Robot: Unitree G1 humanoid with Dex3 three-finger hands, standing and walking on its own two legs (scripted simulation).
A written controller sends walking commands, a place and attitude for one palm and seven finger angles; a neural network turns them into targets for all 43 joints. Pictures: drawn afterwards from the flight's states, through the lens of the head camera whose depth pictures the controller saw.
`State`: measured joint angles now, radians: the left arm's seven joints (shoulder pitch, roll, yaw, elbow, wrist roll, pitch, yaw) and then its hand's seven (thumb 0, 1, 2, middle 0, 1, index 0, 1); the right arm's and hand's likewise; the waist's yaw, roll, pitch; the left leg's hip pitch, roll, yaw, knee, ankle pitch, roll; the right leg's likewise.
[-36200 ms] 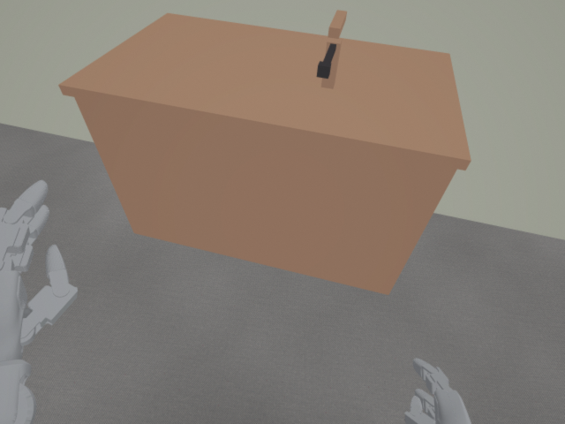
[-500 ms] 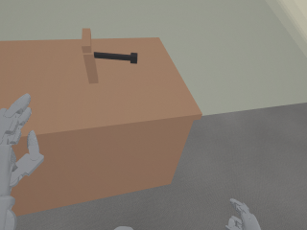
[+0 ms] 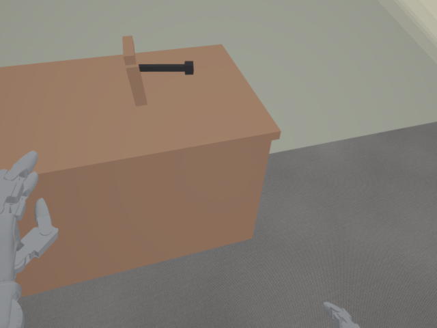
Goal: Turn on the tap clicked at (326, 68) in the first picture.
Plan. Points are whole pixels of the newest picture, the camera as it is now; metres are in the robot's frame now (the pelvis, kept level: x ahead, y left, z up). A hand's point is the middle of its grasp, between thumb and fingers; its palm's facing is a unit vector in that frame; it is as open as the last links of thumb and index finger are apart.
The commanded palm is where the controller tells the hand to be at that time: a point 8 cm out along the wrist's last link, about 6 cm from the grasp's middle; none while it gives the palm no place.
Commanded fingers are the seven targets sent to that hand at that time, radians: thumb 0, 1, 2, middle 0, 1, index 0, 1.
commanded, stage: stop stepping back and stand still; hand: left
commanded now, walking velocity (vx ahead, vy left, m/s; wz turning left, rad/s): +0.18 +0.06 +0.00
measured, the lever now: (189, 67) +0.77 +0.13 +0.12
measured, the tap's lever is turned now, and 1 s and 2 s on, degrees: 76 76 76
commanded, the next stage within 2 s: stand and check the lever's angle in 1.18 s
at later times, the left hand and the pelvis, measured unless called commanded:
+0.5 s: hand (40, 248) +0.18 +0.25 +0.16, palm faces +0.44 -0.84 -0.32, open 7.5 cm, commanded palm +0.13 +0.29 +0.18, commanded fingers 0.00 0.90 0.90 -0.20 -0.30 -0.20 -0.30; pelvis -0.01 +0.00 +0.00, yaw +3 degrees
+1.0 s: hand (33, 222) +0.22 +0.28 +0.15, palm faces +0.40 -0.85 -0.35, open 7.5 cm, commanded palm +0.16 +0.32 +0.18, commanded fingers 0.00 0.90 0.90 -0.20 -0.30 -0.20 -0.30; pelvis +0.02 +0.03 +0.00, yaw +2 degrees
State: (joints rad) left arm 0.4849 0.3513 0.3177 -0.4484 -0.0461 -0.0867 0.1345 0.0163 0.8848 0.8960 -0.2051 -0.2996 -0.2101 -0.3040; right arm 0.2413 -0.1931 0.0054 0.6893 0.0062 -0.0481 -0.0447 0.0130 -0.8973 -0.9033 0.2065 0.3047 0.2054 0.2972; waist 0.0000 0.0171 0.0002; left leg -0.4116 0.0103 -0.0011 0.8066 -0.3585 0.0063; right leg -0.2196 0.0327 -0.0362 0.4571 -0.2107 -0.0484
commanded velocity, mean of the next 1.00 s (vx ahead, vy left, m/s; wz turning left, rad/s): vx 0.03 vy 0.01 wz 0.00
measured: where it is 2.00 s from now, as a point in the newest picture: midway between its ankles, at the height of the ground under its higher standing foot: outside the picture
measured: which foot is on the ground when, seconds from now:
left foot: up 0.00-0.14, down 0.16-1.00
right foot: down 0.00-1.00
